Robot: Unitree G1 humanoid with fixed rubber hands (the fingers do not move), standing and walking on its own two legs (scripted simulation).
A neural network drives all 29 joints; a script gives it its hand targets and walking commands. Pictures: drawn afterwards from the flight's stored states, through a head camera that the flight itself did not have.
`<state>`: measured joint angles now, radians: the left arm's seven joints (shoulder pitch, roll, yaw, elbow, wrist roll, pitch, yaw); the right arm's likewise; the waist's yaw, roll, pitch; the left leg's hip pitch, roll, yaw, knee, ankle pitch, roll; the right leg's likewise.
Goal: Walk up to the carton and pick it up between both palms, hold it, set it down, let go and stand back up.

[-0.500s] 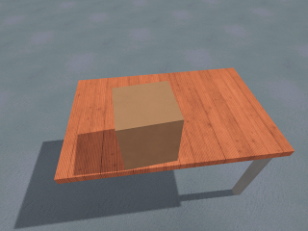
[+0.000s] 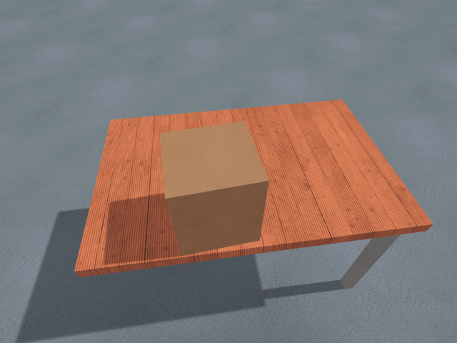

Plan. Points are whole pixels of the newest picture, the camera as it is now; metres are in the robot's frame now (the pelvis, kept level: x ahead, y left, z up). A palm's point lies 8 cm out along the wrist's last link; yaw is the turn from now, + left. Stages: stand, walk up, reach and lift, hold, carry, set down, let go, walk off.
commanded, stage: stand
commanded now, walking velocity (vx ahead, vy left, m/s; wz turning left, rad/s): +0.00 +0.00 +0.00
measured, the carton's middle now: (212, 189) +0.49 +0.05 -0.08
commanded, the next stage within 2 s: none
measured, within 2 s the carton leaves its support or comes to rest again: neither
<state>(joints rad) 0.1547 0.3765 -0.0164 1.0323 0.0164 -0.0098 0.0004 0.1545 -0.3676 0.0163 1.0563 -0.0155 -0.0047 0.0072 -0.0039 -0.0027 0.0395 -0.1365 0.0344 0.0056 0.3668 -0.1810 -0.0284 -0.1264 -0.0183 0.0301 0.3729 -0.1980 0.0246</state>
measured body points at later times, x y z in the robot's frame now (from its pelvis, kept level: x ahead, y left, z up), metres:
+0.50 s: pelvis +0.01 +0.00 +0.00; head +0.01 +0.00 +0.45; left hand +0.09 +0.30 -0.13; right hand +0.10 -0.31 -0.12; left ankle +0.01 +0.14 -0.75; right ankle +0.01 -0.14 -0.75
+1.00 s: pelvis +0.01 +0.00 +0.00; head +0.01 +0.00 +0.45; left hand +0.10 +0.31 -0.12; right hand +0.09 -0.31 -0.12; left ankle +0.01 +0.14 -0.75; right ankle +0.01 -0.14 -0.75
